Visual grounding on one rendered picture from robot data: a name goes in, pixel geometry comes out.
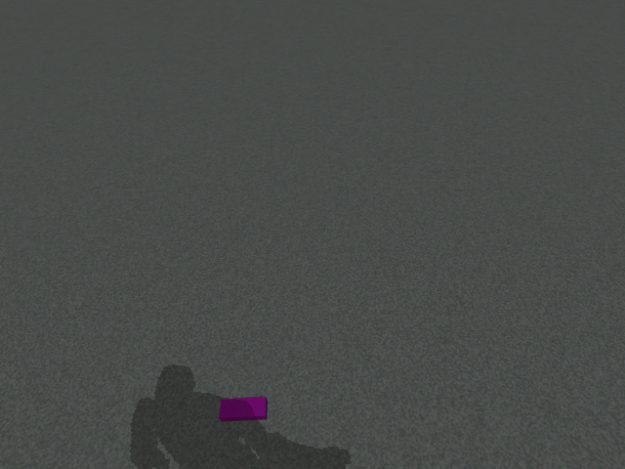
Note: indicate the small box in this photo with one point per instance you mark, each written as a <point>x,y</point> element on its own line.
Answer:
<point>243,409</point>

